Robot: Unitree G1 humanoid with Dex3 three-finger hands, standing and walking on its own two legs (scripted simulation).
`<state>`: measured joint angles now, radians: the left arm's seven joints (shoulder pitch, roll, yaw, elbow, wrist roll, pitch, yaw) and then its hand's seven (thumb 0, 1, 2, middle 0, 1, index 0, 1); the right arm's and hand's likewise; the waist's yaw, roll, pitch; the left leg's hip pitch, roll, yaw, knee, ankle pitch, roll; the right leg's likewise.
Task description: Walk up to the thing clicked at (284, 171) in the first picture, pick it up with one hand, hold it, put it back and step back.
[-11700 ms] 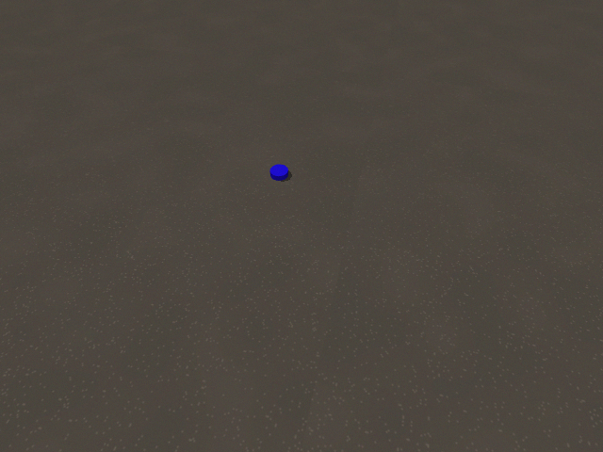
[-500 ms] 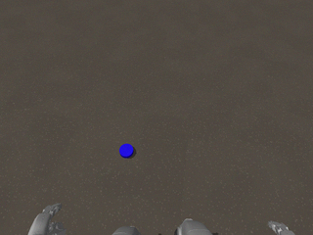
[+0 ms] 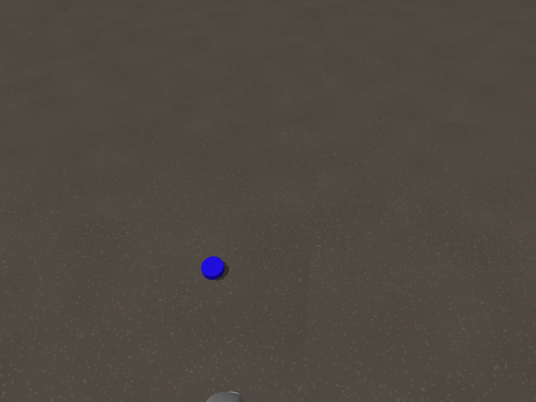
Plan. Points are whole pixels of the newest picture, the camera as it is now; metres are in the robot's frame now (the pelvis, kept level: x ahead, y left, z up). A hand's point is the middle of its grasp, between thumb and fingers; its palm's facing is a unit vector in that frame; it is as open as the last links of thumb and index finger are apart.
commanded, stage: walk up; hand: left
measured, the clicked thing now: (212, 267) +0.73 +0.28 -0.75
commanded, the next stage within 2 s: stand in 0.80 s
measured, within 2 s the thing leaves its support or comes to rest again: neither
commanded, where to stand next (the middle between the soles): +0.35 +0.02 m, yaw +3 degrees
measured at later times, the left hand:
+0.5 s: hand out of the picture +0.11 +0.27 -0.13, palm faces +0.09 -0.93 -0.35, open 7.4 cm
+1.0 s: hand out of the picture +0.07 +0.26 -0.14, palm faces +0.07 -0.94 -0.33, open 7.4 cm
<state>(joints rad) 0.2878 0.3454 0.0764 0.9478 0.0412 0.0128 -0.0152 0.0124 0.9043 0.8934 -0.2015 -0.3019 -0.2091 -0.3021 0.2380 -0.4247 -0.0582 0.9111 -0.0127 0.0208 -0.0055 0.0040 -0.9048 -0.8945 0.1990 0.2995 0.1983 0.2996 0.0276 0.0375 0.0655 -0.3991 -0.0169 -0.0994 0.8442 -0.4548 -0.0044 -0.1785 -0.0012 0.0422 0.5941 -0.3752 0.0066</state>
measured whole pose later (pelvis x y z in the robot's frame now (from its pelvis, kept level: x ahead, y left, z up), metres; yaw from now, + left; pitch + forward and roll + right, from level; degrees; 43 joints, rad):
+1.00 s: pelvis +0.01 +0.00 +0.02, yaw +4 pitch -2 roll +0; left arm 0.10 0.35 0.02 1.12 0.01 -0.01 0.00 0.01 0.91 0.89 -0.20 -0.30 -0.21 -0.30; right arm 0.04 -0.34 0.00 1.08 0.00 -0.01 0.00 0.00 -0.90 -0.89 0.20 0.30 0.20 0.30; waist 0.02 0.00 0.08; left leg -0.16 -0.02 -0.06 0.38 -0.17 0.00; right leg -0.06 -0.03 -0.02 0.34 -0.23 0.02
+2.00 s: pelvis +0.03 +0.02 +0.02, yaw +5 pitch -2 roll -1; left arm 0.25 0.37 0.07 1.02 0.04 -0.04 -0.04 0.01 0.90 0.89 -0.20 -0.30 -0.21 -0.30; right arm 0.21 -0.41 -0.07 1.05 -0.03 -0.01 0.06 0.00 -0.91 -0.89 0.20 0.30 0.20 0.30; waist 0.03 0.02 0.05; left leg -0.37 0.04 -0.01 0.71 -0.39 0.01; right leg -0.03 -0.02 -0.04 0.33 -0.27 -0.02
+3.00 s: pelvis +0.29 +0.03 -0.01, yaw +4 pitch -2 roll -1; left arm 0.19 0.39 0.02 0.92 0.00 0.01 -0.01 0.01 0.91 0.89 -0.20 -0.30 -0.21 -0.30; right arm 0.20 -0.38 -0.01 0.93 0.00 -0.02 0.00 0.00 -0.90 -0.89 0.20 0.30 0.20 0.30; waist 0.01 -0.03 0.11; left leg -0.35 0.03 0.01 0.68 -0.28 0.00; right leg -0.28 -0.01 -0.04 0.66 -0.33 -0.01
